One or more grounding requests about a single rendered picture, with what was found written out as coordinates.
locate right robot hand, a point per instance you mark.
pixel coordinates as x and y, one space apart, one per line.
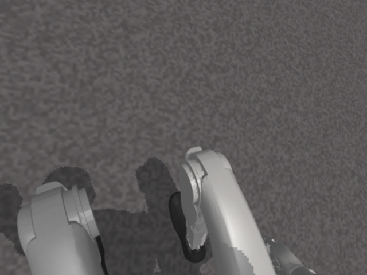
284 261

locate left robot foot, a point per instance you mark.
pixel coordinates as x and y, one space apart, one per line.
101 250

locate right robot foot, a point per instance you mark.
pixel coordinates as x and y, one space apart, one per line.
179 223

